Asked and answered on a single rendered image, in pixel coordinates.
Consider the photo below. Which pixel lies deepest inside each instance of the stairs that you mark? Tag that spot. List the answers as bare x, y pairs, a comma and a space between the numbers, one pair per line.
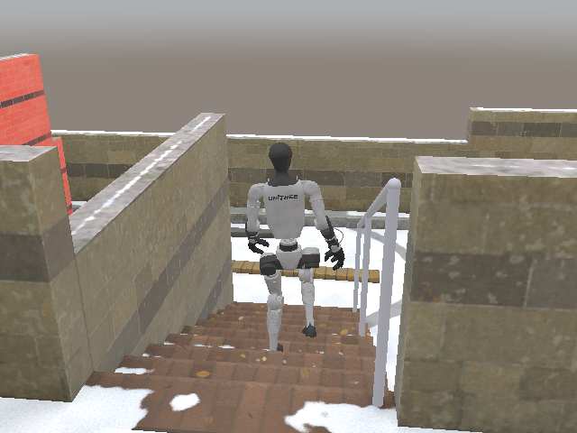
234, 344

